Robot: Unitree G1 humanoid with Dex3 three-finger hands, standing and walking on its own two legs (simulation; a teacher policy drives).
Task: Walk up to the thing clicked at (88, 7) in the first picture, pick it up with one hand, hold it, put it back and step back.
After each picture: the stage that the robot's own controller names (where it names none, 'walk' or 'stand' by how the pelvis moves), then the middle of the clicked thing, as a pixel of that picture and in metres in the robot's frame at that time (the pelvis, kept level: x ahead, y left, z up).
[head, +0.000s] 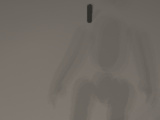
stand; (89, 13) +1.95 -0.05 -0.65
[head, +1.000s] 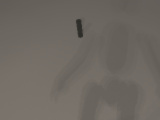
walk; (79, 28) +1.80 +0.21 -0.62
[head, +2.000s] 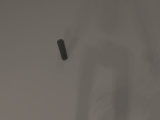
walk; (62, 50) +1.21 +0.34 -0.65
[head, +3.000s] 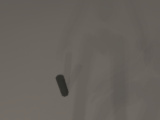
walk; (62, 86) +0.78 +0.29 -0.65
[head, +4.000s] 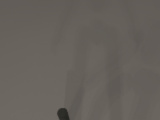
walk; (64, 119) +0.46 +0.21 -0.64
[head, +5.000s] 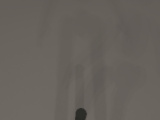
stand; (80, 119) +0.41 +0.00 -0.62
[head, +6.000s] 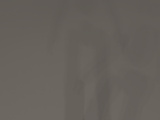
stand; out of the picture +0.39 +0.06 -0.65
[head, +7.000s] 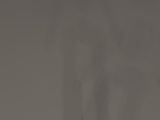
stand; out of the picture +0.38 +0.07 -0.66
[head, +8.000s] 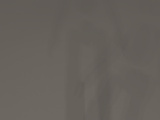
stand; out of the picture +0.39 +0.07 -0.66
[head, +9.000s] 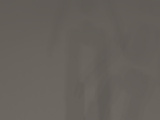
stand; out of the picture +0.38 +0.07 -0.66
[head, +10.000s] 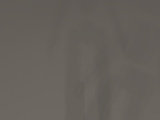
go down; out of the picture +0.38 +0.07 -0.66
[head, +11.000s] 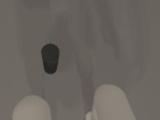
go down; (50, 61) +0.48 +0.07 -0.30
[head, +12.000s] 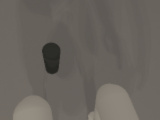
approach; (51, 60) +0.48 +0.08 -0.29
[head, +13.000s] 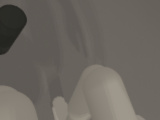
close in; (4, 34) +0.49 +0.14 -0.20
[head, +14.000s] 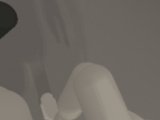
close; out of the picture +0.48 +0.15 -0.20
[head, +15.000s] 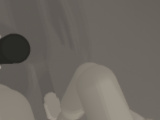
lift; (1, 52) +0.42 +0.13 -0.20
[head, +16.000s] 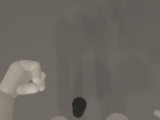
lift; (78, 108) +0.35 +0.04 -0.44
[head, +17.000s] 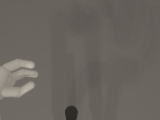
go down; (71, 116) +0.34 +0.04 -0.54
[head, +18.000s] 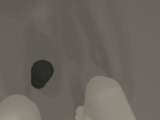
go down; (40, 76) +0.39 +0.08 -0.24
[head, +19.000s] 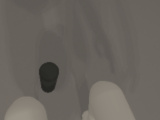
go down; (48, 79) +0.40 +0.07 -0.26
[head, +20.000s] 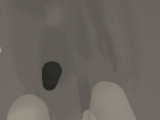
go down; (50, 78) +0.40 +0.06 -0.27
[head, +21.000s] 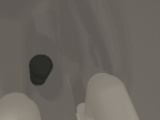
go down; (39, 72) +0.39 +0.08 -0.22
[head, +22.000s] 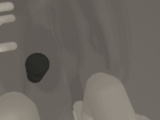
go down; (36, 70) +0.39 +0.08 -0.23
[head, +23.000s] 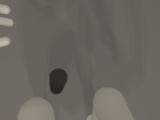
hold; (57, 83) +0.39 +0.06 -0.31
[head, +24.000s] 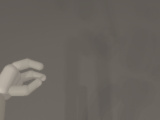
hold; out of the picture +0.32 +0.02 -0.59
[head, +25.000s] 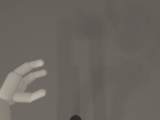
go down; out of the picture +0.33 +0.04 -0.57
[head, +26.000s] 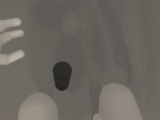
rest palm; (62, 78) +0.41 +0.05 -0.26
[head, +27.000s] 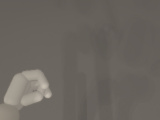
hold; out of the picture +0.34 +0.02 -0.55
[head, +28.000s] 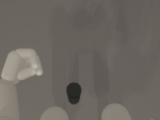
crouch; (73, 94) +0.38 +0.04 -0.40
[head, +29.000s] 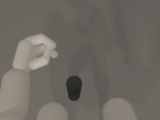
lower; (74, 90) +0.40 +0.04 -0.35
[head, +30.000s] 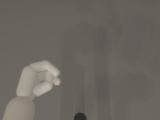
hold; out of the picture +0.36 +0.03 -0.53
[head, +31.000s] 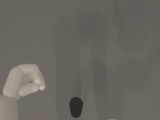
crouch; (76, 108) +0.36 +0.04 -0.48
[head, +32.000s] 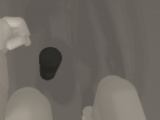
lower; (48, 66) +0.41 +0.07 -0.21
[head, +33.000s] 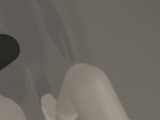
lower; out of the picture +0.41 +0.12 -0.20
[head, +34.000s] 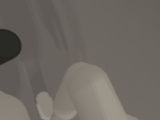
lower; out of the picture +0.41 +0.12 -0.21
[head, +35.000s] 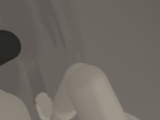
stand; out of the picture +0.41 +0.13 -0.21
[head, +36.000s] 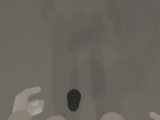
stand; (73, 101) +0.38 +0.04 -0.44
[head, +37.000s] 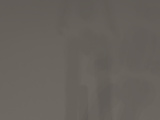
stand; out of the picture +0.32 +0.01 -0.59
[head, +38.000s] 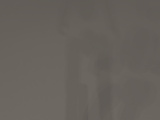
hold; out of the picture +0.33 +0.02 -0.59
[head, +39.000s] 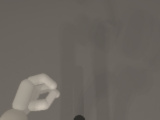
lower; out of the picture +0.34 +0.03 -0.56
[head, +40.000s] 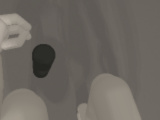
lower; (42, 64) +0.42 +0.07 -0.21
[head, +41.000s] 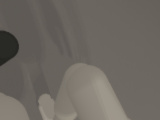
lower; out of the picture +0.42 +0.12 -0.20
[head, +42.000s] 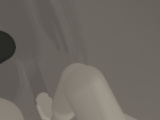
lower; out of the picture +0.41 +0.12 -0.21
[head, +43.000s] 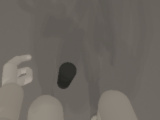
stand; (65, 77) +0.41 +0.06 -0.31
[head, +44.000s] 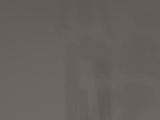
hold; out of the picture +0.34 +0.01 -0.59
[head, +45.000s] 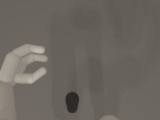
lower; (72, 103) +0.38 +0.04 -0.47
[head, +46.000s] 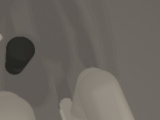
lower; (17, 59) +0.42 +0.10 -0.20
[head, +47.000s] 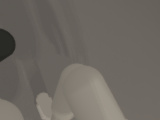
lower; out of the picture +0.42 +0.12 -0.21
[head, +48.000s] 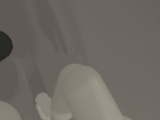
stand; out of the picture +0.42 +0.12 -0.21
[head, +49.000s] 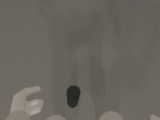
lower; (73, 97) +0.40 +0.03 -0.44
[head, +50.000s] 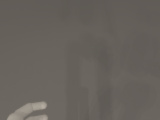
crouch; out of the picture +0.34 +0.01 -0.59
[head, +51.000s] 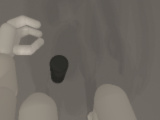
lower; (58, 71) +0.43 +0.05 -0.28
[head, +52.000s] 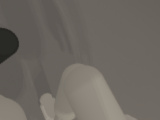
lower; out of the picture +0.43 +0.11 -0.21
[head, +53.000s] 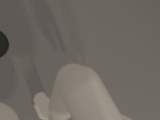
lower; out of the picture +0.43 +0.12 -0.22
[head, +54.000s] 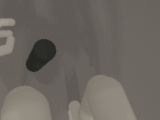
stand; (38, 58) +0.42 +0.10 -0.25
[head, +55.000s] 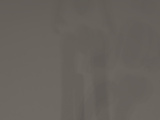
hold; out of the picture +0.36 +0.02 -0.57
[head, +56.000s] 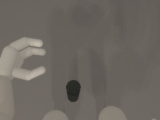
lower; (73, 92) +0.39 +0.04 -0.42
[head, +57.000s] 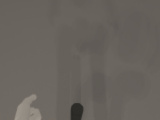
stand; (76, 115) +0.38 +0.02 -0.51
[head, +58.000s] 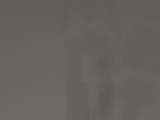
stand; out of the picture +0.35 +0.02 -0.59
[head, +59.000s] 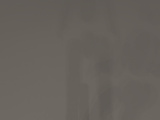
stand; out of the picture +0.35 +0.01 -0.59
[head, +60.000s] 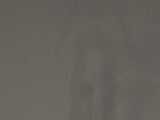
stand; out of the picture +0.36 +0.00 -0.64
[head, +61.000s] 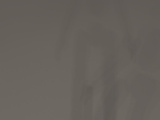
stand; out of the picture +0.36 +0.02 -0.66
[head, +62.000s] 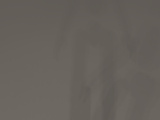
stand; out of the picture +0.35 +0.03 -0.66
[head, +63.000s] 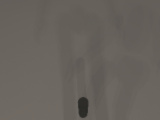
walk; (83, 108) +0.45 +0.04 -0.63
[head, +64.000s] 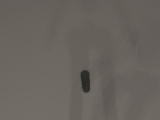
walk; (85, 82) +0.72 +0.06 -0.64
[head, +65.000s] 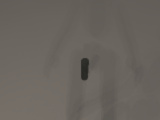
stand; (84, 69) +0.99 +0.02 -0.64
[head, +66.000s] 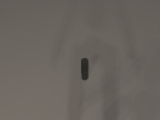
stand; (84, 69) +0.96 +0.02 -0.66
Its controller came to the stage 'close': yes
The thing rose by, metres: 0.01
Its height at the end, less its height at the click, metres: +0.00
